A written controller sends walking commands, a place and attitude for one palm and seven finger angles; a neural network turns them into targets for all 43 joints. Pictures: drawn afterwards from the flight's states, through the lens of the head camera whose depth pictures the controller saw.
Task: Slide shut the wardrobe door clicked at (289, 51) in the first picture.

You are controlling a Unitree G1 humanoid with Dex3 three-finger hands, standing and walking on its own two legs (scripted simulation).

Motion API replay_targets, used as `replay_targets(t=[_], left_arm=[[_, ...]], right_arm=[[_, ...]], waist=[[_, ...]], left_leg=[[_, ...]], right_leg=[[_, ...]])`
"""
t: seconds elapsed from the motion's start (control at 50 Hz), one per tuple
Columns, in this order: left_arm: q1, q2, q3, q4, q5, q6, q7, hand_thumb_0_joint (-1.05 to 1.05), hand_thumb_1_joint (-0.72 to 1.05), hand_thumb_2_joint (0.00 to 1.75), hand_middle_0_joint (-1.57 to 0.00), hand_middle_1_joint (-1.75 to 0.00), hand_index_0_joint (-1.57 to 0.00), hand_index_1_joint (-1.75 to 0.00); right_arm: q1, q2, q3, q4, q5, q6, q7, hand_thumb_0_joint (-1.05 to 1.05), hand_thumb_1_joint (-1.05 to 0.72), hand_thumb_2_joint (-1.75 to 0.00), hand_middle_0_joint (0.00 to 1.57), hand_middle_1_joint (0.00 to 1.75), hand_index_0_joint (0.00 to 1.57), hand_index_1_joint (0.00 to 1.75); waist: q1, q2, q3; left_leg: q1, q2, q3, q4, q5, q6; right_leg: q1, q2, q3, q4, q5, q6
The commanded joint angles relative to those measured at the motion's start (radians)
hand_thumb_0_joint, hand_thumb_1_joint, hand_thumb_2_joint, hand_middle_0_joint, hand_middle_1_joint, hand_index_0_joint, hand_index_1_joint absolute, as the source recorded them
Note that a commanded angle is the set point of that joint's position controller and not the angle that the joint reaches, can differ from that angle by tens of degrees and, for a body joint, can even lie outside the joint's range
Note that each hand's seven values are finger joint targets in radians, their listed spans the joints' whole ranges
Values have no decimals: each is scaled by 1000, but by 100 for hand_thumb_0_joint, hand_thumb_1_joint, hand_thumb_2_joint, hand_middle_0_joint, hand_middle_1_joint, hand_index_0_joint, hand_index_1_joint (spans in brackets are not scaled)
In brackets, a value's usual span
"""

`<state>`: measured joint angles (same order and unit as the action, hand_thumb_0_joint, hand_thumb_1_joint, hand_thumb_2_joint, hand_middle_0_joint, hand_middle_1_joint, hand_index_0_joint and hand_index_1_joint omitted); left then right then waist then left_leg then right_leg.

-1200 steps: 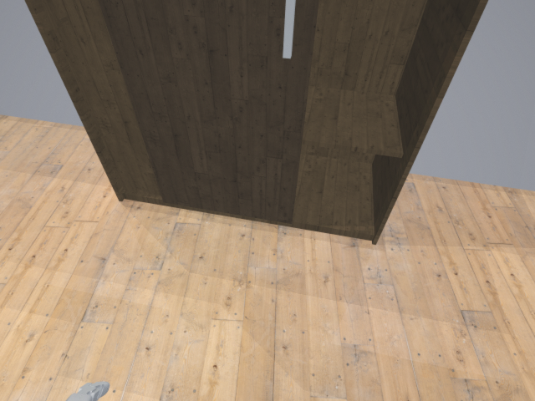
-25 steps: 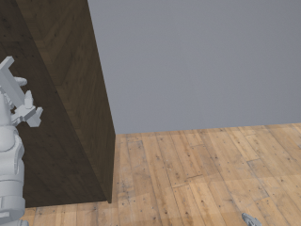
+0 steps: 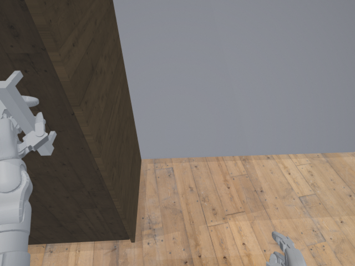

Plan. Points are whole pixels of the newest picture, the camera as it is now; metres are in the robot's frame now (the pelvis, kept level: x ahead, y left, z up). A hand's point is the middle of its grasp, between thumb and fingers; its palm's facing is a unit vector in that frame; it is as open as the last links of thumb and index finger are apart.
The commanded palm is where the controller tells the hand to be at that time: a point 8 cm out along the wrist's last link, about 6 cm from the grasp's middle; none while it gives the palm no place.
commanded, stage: stop walking and hold the door there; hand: left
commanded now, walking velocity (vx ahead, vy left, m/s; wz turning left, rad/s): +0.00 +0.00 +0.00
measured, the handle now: (32, 116) +0.35 +0.34 +0.17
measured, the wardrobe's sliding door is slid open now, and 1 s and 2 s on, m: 0.00 0.00 0.00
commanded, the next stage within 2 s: loosen the grip on the handle in 1.34 s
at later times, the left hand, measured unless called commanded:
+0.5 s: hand (36, 134) +0.31 +0.32 +0.16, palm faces +0.42 -0.86 -0.29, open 5.8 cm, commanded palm +0.26 +0.37 +0.16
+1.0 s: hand (37, 133) +0.31 +0.31 +0.16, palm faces +0.33 -0.93 -0.18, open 5.7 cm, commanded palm +0.27 +0.36 +0.16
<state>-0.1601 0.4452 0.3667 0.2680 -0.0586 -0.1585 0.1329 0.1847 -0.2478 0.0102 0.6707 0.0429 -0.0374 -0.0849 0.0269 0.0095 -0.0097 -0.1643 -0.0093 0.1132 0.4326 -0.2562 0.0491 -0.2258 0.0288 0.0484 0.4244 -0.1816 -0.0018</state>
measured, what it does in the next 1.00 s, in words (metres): steps to the left: left foot, then right foot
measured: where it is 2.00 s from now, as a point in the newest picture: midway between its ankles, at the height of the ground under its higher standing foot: outside the picture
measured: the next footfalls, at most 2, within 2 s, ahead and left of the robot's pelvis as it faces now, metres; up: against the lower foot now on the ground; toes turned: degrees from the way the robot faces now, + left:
left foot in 0.48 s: +0.00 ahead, +0.18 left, +0.00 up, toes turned +2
right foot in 0.78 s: -0.06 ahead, -0.01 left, +0.00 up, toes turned -3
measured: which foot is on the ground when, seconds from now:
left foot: down 0.00-0.28, up 0.30-0.46, down 0.48-1.00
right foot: down 0.00-0.58, up 0.60-0.76, down 0.78-1.00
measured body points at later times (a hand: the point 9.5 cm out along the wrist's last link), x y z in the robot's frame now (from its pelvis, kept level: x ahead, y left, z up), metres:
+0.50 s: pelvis -0.06 +0.04 -0.01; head -0.02 +0.04 +0.44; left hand +0.28 +0.36 +0.17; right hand +0.11 -0.23 -0.11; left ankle -0.04 +0.18 -0.74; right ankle +0.03 -0.12 -0.74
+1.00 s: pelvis -0.08 +0.09 +0.00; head -0.07 +0.08 +0.45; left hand +0.29 +0.36 +0.17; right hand +0.03 -0.16 -0.12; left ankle -0.04 +0.18 -0.74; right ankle -0.10 -0.01 -0.74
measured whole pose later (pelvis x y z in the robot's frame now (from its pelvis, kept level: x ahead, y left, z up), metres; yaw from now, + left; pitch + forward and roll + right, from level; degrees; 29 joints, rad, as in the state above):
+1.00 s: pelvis -0.08 +0.09 +0.00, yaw -2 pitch -1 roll -1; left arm -0.40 0.38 0.24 0.40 -0.08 -0.14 0.12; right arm 0.24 -0.23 0.03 0.74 0.03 -0.02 -0.08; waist -0.01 0.03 0.03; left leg -0.27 0.03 0.12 0.49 -0.21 0.04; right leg -0.17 0.03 -0.04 0.46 -0.28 -0.03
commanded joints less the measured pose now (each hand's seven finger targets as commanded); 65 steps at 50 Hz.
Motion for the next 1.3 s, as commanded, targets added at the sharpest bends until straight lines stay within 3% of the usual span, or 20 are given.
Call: replay_targets(t=[0.0,0.1,0.2,0.26,0.32,0.36,0.42,0.48,0.52,0.58,0.62,0.64,0.7,0.74,0.8,0.82,0.84,0.88,0.98,1.28], left_arm=[[-259,223,24,-231,15,-47,6,0,90,90,-45,-140,-45,-140],[-232,241,45,-237,16,-39,12,0,90,90,-45,-140,-45,-140],[-222,289,90,-199,22,-26,20,0,90,90,-45,-140,-45,-140],[-262,324,126,-155,26,-18,18,0,90,90,-45,-140,-45,-140],[-328,325,118,-164,29,-14,13,0,90,90,-45,-140,-45,-140],[-314,398,195,-107,38,-20,19,0,90,90,-45,-140,-45,-140],[-405,346,124,-142,31,-29,4,0,90,90,-45,-140,-45,-140],[-491,271,37,-178,12,-45,-12,0,90,90,-45,-140,-45,-140],[-533,201,-36,-132,24,-57,-24,0,90,90,-45,-140,-45,-140],[-607,126,-77,-152,12,-72,-22,0,90,90,-45,-140,-45,-140],[-627,102,-109,-130,12,-60,-15,0,90,90,-45,-140,-45,-140],[-627,104,-110,-111,16,-53,-13,0,90,90,-45,-140,-45,-140],[-647,77,-157,-102,14,-38,-11,0,90,90,-45,-140,-45,-140],[-654,115,-136,-92,17,-33,-8,0,90,90,-45,-140,-45,-140],[-614,166,-89,-68,11,-22,-9,0,90,90,-45,-140,-45,-140],[-600,206,-43,-62,11,-19,-5,0,90,90,-45,-140,-45,-140],[-616,157,-86,-66,5,-19,-11,0,90,90,-45,-140,-45,-140],[-611,107,-134,-47,-5,-12,-20,0,90,90,-45,-140,-45,-140],[-564,150,-94,-22,1,-17,-16,0,90,90,-45,-140,-45,-140],[-520,139,-101,-67,-2,-19,-15,0,90,90,-45,-140,-45,-140]], right_arm=[[-77,-135,-42,-145,3,-40,-16,0,-90,-90,20,30,20,30],[-80,-140,-45,-153,5,-34,-19,0,-90,-90,20,30,20,30],[-72,-149,-59,-160,7,0,-17,0,-90,-90,20,30,20,30],[-83,-149,-64,-163,6,22,-12,0,-90,-90,20,30,20,30],[-94,-149,-59,-165,10,19,-9,0,-90,-90,20,30,20,30],[-87,-147,-54,-146,4,21,-14,0,-90,-90,20,30,20,30],[-100,-127,-46,-134,0,26,-19,0,-90,-90,20,30,20,30],[-117,-148,-63,-155,9,20,-24,0,-90,-90,20,30,20,30],[-99,-126,-50,-169,15,20,-15,0,-90,-90,20,30,20,30],[-106,-124,-37,-165,16,5,-20,0,-90,-90,20,30,20,30],[-72,-127,-45,-134,3,-24,-20,0,-90,-90,20,30,20,30],[-67,-128,-44,-114,1,-33,-15,0,-90,-90,20,30,20,30],[-67,-123,-22,-88,-12,-41,-8,0,-90,-90,20,30,20,30],[-53,-126,-17,-75,-19,-46,-8,0,-90,-90,20,30,20,30],[-46,-129,-21,-73,-29,-48,-10,0,-90,-90,20,30,20,30],[-33,-131,-31,-75,-17,-49,-12,0,-90,-90,20,30,20,30],[-41,-126,-31,-84,-16,-46,-13,0,-90,-90,20,30,20,30],[-43,-123,-27,-80,-11,-44,-15,0,-90,-90,20,30,20,30],[-50,-132,-25,-84,-9,-32,-22,0,-90,-90,20,30,20,30],[-62,-139,-34,-122,-2,-23,-24,0,-90,-90,20,30,20,30]], waist=[[-28,86,-159],[-25,79,-168],[-29,17,-207],[-16,-106,-224],[-9,-135,-228],[-15,-133,-248],[-38,-85,-266],[-30,43,-235],[-30,93,-179],[-35,155,-149],[-43,55,-169],[-37,50,-173],[-39,192,-158],[-43,196,-167],[-50,56,-176],[-45,-66,-222],[-48,-112,-221],[-60,-61,-203],[-44,69,-172],[-43,44,-214]], left_leg=[[92,166,-138,-87,237,-19],[75,154,-129,-66,270,-17],[2,111,-116,81,286,-36],[-133,59,-147,213,-91,-47],[-200,68,-216,297,-219,-41],[-163,65,-200,225,-160,-47],[-4,43,-117,29,44,-54],[12,132,-133,-21,155,-6],[-95,120,-102,-52,-92,17],[-202,262,-312,-228,-346,90],[-88,308,-391,-214,-283,112],[-25,295,-352,-195,-213,95],[35,263,-282,-165,-189,66],[53,251,-281,-139,-147,51],[25,211,-237,-36,49,28],[31,178,-169,6,58,13],[18,156,-143,35,62,7],[52,151,-140,15,70,3],[79,206,-202,-63,80,25],[118,169,-129,-6,279,-6]], right_leg=[[6,-73,71,-22,199,-17],[38,-87,78,-30,252,-20],[107,-213,193,-23,559,-48],[165,-351,286,-48,683,-114],[156,-439,285,-42,626,-152],[144,-414,214,-23,563,-127],[61,-346,126,10,376,-65],[-5,-174,4,80,109,22],[-44,-143,-50,124,-138,32],[-44,-26,-115,421,-194,40],[-132,-41,-48,441,-196,34],[-143,-50,-45,367,-206,29],[-77,-32,-88,137,-233,9],[-8,-31,-73,-6,-175,-12],[53,-93,19,-82,-53,-48],[73,-111,47,-69,-26,-44],[70,-141,83,-77,-13,-53],[24,-145,76,-70,-8,-56],[-22,-89,15,-41,-21,-15],[24,-115,47,-76,174,-14]])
